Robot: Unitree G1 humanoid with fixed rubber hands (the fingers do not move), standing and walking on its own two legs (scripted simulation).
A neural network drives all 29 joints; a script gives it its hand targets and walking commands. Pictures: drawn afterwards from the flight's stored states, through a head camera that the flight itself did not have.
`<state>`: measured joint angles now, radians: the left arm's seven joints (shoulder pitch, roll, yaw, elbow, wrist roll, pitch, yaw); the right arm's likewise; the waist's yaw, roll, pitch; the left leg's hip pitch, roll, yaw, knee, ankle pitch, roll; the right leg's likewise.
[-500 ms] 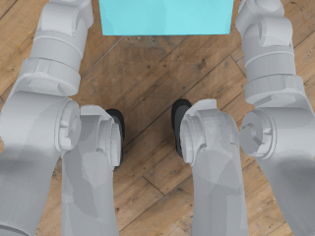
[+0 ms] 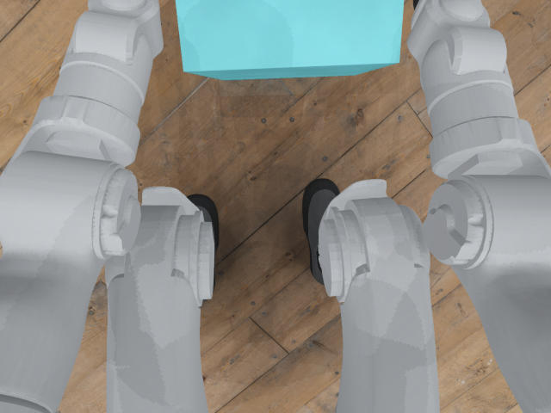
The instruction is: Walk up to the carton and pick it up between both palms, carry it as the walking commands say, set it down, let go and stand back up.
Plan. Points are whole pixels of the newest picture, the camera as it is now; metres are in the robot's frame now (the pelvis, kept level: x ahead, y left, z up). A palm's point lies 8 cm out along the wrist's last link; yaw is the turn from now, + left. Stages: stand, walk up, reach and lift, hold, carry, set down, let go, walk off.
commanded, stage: set down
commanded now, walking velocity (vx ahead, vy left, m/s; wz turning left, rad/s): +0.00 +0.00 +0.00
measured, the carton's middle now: out of the picture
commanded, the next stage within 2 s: none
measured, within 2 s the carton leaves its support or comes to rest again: rests again in 0.52 s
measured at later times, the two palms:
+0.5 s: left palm out of the picture +0.55 +0.12 -0.19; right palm out of the picture +0.54 -0.18 -0.16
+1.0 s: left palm out of the picture +0.55 +0.12 -0.19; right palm out of the picture +0.54 -0.19 -0.17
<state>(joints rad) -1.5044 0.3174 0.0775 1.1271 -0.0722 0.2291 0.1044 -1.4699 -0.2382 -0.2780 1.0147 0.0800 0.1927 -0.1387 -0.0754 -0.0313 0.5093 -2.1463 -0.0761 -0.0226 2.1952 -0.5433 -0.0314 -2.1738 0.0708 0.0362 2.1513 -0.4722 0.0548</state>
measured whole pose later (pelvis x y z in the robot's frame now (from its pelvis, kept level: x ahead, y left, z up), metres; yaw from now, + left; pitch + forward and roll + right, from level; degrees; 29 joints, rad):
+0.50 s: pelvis +0.02 +0.00 -0.01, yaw +0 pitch +35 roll -1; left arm -1.42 0.29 0.06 1.17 -0.07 0.19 0.10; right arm -1.37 -0.21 -0.33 1.07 0.07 0.12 -0.11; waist -0.07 -0.03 0.33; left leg -2.25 -0.09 -0.03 2.22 -0.59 -0.03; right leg -2.27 0.06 0.02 2.17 -0.53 0.05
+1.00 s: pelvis +0.03 +0.00 -0.01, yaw +0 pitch +36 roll -1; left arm -1.42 0.26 0.11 1.18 -0.02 0.14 0.07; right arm -1.35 -0.23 -0.34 1.10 0.05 0.09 -0.09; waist -0.06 -0.02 0.33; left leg -2.25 -0.08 -0.03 2.24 -0.61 -0.02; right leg -2.27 0.06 0.03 2.19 -0.54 0.06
